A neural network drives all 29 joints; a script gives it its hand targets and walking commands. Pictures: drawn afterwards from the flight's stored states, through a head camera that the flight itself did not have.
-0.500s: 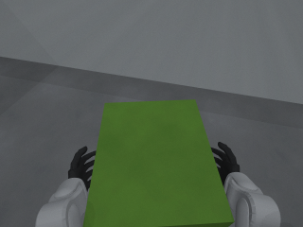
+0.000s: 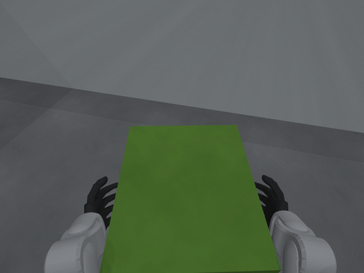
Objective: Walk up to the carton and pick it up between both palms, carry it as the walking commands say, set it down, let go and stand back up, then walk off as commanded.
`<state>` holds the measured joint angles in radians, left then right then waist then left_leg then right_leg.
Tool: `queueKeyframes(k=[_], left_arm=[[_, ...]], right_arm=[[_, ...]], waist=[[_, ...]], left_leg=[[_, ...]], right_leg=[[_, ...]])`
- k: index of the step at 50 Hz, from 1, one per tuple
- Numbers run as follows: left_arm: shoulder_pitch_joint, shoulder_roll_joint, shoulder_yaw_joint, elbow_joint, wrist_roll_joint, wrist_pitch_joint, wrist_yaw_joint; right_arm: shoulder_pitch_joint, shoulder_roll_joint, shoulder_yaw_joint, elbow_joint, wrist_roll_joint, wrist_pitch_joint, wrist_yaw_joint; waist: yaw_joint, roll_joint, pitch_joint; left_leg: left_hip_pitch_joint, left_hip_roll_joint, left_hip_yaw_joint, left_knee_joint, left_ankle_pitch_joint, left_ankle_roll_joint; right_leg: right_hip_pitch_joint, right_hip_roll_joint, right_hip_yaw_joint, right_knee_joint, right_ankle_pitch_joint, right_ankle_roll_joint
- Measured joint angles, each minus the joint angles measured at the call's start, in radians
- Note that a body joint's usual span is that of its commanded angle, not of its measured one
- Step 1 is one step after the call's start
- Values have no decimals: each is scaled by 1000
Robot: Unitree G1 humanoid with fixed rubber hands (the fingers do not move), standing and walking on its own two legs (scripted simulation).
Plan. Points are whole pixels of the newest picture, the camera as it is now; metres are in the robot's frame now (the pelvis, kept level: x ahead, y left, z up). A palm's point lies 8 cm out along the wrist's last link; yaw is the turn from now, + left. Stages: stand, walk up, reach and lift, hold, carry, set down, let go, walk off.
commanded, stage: carry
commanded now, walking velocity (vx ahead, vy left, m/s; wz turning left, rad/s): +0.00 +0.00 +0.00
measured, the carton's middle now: (185, 213) +0.27 +0.00 +0.02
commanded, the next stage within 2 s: none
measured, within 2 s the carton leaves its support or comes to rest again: neither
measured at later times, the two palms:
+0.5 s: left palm (99, 232) +0.20 +0.16 +0.09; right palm (289, 231) +0.19 -0.18 +0.09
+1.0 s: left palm (110, 237) +0.19 +0.13 +0.09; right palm (302, 236) +0.18 -0.20 +0.09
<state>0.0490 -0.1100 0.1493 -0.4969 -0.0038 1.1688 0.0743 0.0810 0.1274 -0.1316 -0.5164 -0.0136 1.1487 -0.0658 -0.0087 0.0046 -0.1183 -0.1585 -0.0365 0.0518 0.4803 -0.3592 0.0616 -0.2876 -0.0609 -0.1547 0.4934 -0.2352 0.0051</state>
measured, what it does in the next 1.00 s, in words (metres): shifts its weight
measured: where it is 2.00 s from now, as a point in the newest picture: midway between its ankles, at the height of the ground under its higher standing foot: outside the picture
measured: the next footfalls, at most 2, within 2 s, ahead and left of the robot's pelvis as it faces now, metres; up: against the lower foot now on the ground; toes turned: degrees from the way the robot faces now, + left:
none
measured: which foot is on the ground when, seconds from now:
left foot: down 0.00-1.00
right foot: down 0.00-1.00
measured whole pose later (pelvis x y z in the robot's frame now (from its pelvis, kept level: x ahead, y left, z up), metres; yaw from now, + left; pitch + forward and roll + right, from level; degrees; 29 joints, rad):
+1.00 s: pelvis -0.04 -0.04 +0.00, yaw +1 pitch +1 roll +0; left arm 0.03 -0.09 0.13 -0.45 0.00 1.17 0.08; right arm 0.07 0.09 -0.11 -0.48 -0.01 1.16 -0.08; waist -0.01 0.02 -0.11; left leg -0.19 0.01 0.04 0.47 -0.29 0.01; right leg -0.28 -0.02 -0.17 0.42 -0.15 -0.05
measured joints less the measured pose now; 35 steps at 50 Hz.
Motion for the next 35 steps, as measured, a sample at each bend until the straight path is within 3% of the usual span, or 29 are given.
queueKeyframes(k=[35], left_arm=[[-15,21,-14,36,4,9,5]], right_arm=[[-11,-34,23,32,2,13,-14]], waist=[[0,7,5]], left_leg=[[-18,23,-6,-26,69,-31]], right_leg=[[2,21,-12,-61,77,-38]])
